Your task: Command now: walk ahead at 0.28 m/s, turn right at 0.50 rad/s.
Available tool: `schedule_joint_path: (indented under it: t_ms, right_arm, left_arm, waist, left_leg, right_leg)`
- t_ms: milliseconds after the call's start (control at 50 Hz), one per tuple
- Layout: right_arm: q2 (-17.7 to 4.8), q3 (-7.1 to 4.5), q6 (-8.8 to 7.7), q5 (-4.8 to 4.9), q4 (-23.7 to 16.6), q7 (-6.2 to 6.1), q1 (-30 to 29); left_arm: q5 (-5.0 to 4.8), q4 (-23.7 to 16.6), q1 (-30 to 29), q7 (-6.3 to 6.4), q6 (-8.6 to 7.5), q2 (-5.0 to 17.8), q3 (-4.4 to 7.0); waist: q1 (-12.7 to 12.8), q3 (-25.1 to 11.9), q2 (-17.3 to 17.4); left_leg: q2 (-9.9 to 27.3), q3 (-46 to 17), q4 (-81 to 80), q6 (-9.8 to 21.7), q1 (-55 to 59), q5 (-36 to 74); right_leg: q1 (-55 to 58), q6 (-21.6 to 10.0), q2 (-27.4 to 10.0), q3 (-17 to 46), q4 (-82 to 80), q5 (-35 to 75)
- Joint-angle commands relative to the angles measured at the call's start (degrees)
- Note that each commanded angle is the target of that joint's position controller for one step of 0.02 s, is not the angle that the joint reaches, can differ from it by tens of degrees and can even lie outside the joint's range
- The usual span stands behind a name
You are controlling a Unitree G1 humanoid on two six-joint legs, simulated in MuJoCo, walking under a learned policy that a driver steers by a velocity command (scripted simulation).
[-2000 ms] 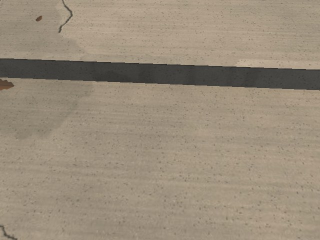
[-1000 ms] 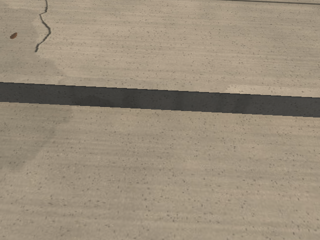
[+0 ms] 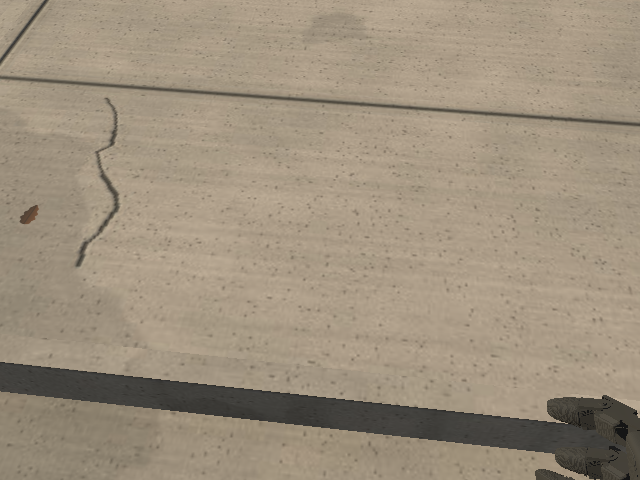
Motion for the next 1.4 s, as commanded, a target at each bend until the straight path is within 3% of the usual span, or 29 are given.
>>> schedule_joint_path:
  t_ms: [20,60,120,180,320,420,440,460,480,520,560,620,680,760,820,840,880,900,940,1000,1060,1120,1140,1160,1180,1200,1240,1300,1400]
  right_arm:
    - [-13.29,-4.62,1.61,0.21,0.23,-0.55,17.44]
    - [-6.71,-2.88,2.62,0.66,-1.22,-0.76,11.56]
    - [-6.95,-2.83,3.26,0.0,-0.14,-0.82,5.86]
    - [-8.66,-3.66,3.24,0.05,1.44,-1.33,5.36]
    - [-11.76,-4.64,4.91,1.36,3.61,-1.64,4.58]
    - [-12.06,-4.83,5.62,3.14,5.99,-1.4,6.93]
    - [-9.68,-4.08,5.54,2.02,7.13,-1.17,10.44]
    - [-6.15,-2.47,5.3,-1.21,4.64,-0.7,10.65]
    - [-8.19,-2.98,5.38,-0.58,4.29,-0.97,7.28]
    - [-9.74,-3.66,6.08,1.89,5.06,-1.26,6.3]
    - [-9.2,-3.57,6.84,1.1,6.89,-1.68,7.93]
    - [-5.73,-2.28,7.26,1.47,9.0,-1.3,11.05]
    - [-6.48,-1.83,7.43,1.51,8.15,-1.11,7.89]
    - [-8.83,-2.6,7.66,1.92,7.63,-1.06,8.57]
    - [-9.97,-2.94,7.57,1.16,7.24,-0.96,9.53]
    - [-14.07,-4.09,7.57,1.52,7.38,-1.45,9.67]
    - [-13.57,-4.27,7.09,0.76,7.19,-1.77,11.57]
    - [-13.39,-4.31,6.1,-0.02,7.4,-1.88,12.94]
    - [-13.43,-4.64,4.94,1.32,6.44,-1.99,8.82]
    - [-12.16,-4.8,6.54,2.63,6.28,-2.74,7.27]
    - [-12.29,-5.11,7.87,2.71,5.73,-3.01,7.44]
    - [-10.65,-4.35,7.95,2.81,4.92,-2.79,5.99]
    - [-7.71,-3.55,7.62,2.5,4.59,-2.6,6.17]
    - [-3.07,-2.47,6.85,2.47,2.71,-2.19,5.93]
    - [-7.88,-3.5,5.67,2.75,-0.07,-1.99,2.97]
    - [-11.17,-4.67,5.44,2.97,0.86,-1.73,3.92]
    - [-10.93,-5.17,5.53,2.2,3.45,-1.56,7.02]
    - [-6.94,-4.27,4.9,2.48,2.81,-0.62,5.26]
    - [-2.95,-2.67,4.31,2.28,-0.6,0.39,0.06]
  left_arm:
    - [-0.35,-5.6,8.82,0.22,-0.95,3.9,-0.41]
    - [-0.6,-5.88,-0.67,0.87,0.69,8.88,1.35]
    - [-0.01,-7.33,-2.96,0.98,3.14,5.62,1.21]
    - [0.27,-9.35,-5.78,0.76,3.65,3.53,0.68]
    - [0.33,-13.35,-12.95,-1.41,4.23,4.64,0.81]
    - [0.5,-14.51,-12.74,-2.11,4.5,6.54,2.09]
    - [0.52,-14.07,-9.91,-1.36,4.35,10.1,3.28]
    - [1.35,-15.54,-8.71,-0.22,4.31,16.42,4.31]
    - [2.56,-15.8,-7.92,-0.43,3.27,13.92,3.4]
    - [1.94,-14.85,-11.68,-0.57,1.87,9.99,2.21]
    - [1.26,-14.81,-17.18,-0.15,1.98,6.64,0.71]
    - [2.57,-13.35,-20.43,0.04,1.66,2.65,-0.98]
    - [3.0,-10.39,-18.55,0.05,1.69,5.12,-0.35]
    - [1.64,-8.67,-19.51,0.7,2.67,8.15,0.72]
    - [0.83,-6.96,-17.43,1.42,2.91,7.2,1.01]
    - [2.14,-8.08,-16.74,1.53,2.54,5.44,0.78]
    - [2.13,-9.79,-24.02,2.32,2.61,2.96,0.41]
    - [1.51,-10.38,-25.61,2.27,2.75,3.36,0.72]
    - [0.93,-8.96,-21.37,1.78,3.08,4.21,1.46]
    - [1.17,-8.22,-21.27,1.59,2.13,2.11,0.93]
    - [-0.2,-7.59,-19.91,0.33,1.31,2.28,0.82]
    - [-0.49,-5.19,-13.25,-0.3,0.63,3.97,1.8]
    - [-0.03,-4.18,-8.38,0.19,0.39,6.24,2.52]
    - [1.69,-3.98,-5.02,0.51,0.45,11.49,3.47]
    - [3.95,-4.67,-6.96,-0.27,-0.89,12.85,3.45]
    - [3.03,-5.62,-11.28,0.04,-1.95,9.21,2.51]
    - [1.22,-5.98,-14.25,0.85,-2.71,6.2,1.61]
    - [1.78,-4.58,-9.89,1.1,-3.73,5.1,1.16]
    - [1.18,-2.1,-4.51,0.4,-3.53,5.95,1.32]
  waist:
    - [-6.17,-24.34,18.43]
    - [-7.53,-12.59,6.06]
    - [-4.29,-5.59,7.05]
    - [-4.46,-5.74,7.2]
    - [-6.01,-5.52,6.4]
    - [-4.87,-5.45,5.06]
    - [-4.7,-7.6,-1.91]
    - [-5.83,-8.85,-19.31]
    - [-2.14,-13.18,-14.12]
    - [-3.75,-10.33,-7.17]
    - [-6.15,-9.7,-6.13]
    - [-7.94,-9.96,-7.57]
    - [-5.32,-7.52,-8.41]
    - [-5.62,-4.17,-8.16]
    - [-6.04,-2.96,-3.27]
    - [-3.76,-3.75,6.34]
    - [-8.32,-2.26,13.83]
    - [-9.9,-3.04,13.45]
    - [-6.69,-3.71,7.75]
    - [-6.69,-5.02,7.2]
    - [-7.43,-6.84,9.66]
    - [-3.47,-4.57,9.62]
    - [-1.92,-5.58,3.55]
    - [-1.89,-6.02,-11.37]
    - [-2.49,-1.49,-12.15]
    - [-4.7,2.18,-9.39]
    - [-6.02,2.79,-7.87]
    - [-3.77,2.54,-5.66]
    - [-1.24,3.14,-5.23]
  left_leg:
    - [28.7,-33.09,0.17,16.41,45.0,26.05]
    - [21.63,-19.03,-2.93,12.39,32.68,19.76]
    - [16.27,-6.96,-8.23,11.83,16.14,20.72]
    - [17.14,-2.58,-11.22,13.73,15.07,20.89]
    - [18.24,4.61,-11.67,12.28,16.03,10.6]
    - [16.67,8.35,-0.74,6.23,17.65,7.05]
    - [12.4,12.04,8.56,2.08,11.46,1.04]
    - [4.07,15.35,26.56,-3.97,-7.0,-29.95]
    - [1.73,5.42,37.58,-5.33,-11.3,-36.91]
    - [4.25,1.75,39.88,-4.49,-11.8,-29.48]
    - [5.08,1.93,36.67,-5.29,-7.01,-23.32]
    - [5.2,2.73,24.7,-6.2,4.19,-18.03]
    - [4.59,3.74,15.95,-5.64,7.72,-17.43]
    - [3.2,5.98,10.63,-3.44,7.02,-16.19]
    - [4.81,2.43,1.06,0.88,10.37,1.76]
    - [9.82,-4.81,-0.11,4.58,12.73,12.58]
    - [18.39,-21.3,-8.51,15.37,15.51,10.2]
    - [20.44,-23.85,-9.97,17.86,17.93,12.05]
    - [17.21,-17.95,-7.4,14.64,19.34,14.09]
    - [13.02,-14.72,-5.91,11.16,19.86,13.29]
    - [10.63,-15.98,-8.4,10.81,14.87,-11.27]
    - [6.55,-16.63,-7.08,7.57,3.57,-26.66]
    - [3.0,-13.04,2.91,4.04,-5.23,-30.25]
    - [-4.1,-3.44,20.24,0.78,-17.19,-32.17]
    - [0.4,-6.71,29.5,0.93,-21.15,-29.22]
    - [2.23,-7.33,33.84,0.96,-22.0,-24.04]
    - [3.45,-5.39,36.35,-0.64,-22.12,-16.24]
    - [4.44,-2.97,38.59,-2.37,-21.73,-7.48]
    - [4.26,-0.41,23.94,-3.57,-18.49,-2.79]
  right_leg:
    - [-30.59,2.82,-1.33,-2.65,34.26,-13.5]
    - [-33.46,5.05,-5.22,-4.9,38.05,-4.77]
    - [-26.0,6.27,-8.19,-8.08,32.92,0.46]
    - [-24.58,6.38,-8.99,-9.27,25.89,5.43]
    - [-17.27,3.47,-9.18,-12.12,9.95,13.36]
    - [-7.57,-1.42,-5.73,-14.91,-7.99,19.35]
    - [2.36,-4.07,-8.96,-9.12,-12.07,35.07]
    - [13.66,-12.95,-24.12,11.1,-10.68,59.69]
    - [11.37,-20.66,-28.58,15.07,-11.58,59.57]
    - [7.59,-15.66,-22.09,5.3,-11.97,52.17]
    - [2.58,-12.67,-19.48,0.06,-12.8,49.4]
    - [-2.8,-11.26,-16.26,-6.67,-13.9,45.94]
    - [-2.95,-12.27,-17.95,-5.58,-14.91,37.65]
    - [-2.5,-12.07,-20.22,-3.21,-13.8,31.27]
    - [-3.33,-6.26,-16.83,-6.95,-8.63,23.87]
    - [-6.76,-2.3,-10.82,-13.15,-2.22,19.11]
    - [-17.73,2.59,-1.56,-14.9,11.23,1.25]
    - [-22.21,2.69,-1.62,-10.45,21.89,-8.59]
    - [-24.45,3.04,-3.79,-7.05,26.12,-5.88]
    - [-20.8,4.63,-3.22,-9.28,14.76,0.03]
    - [-11.75,3.99,-1.92,-10.87,2.5,4.58]
    - [2.64,1.33,-1.69,-12.78,-13.49,13.17]
    - [11.89,-1.08,-9.32,-5.22,-16.23,9.11]
    - [14.84,-7.57,-23.83,15.11,-22.31,-6.56]
    - [6.14,-13.48,-30.11,26.37,-26.99,-15.43]
    - [4.49,-12.33,-27.47,21.35,-27.65,-15.93]
    - [5.87,-7.62,-21.79,9.02,-27.71,-5.04]
    - [6.15,-6.9,-19.06,-2.78,-27.94,11.09]
    - [6.95,-8.73,-18.6,-10.07,-28.71,20.0]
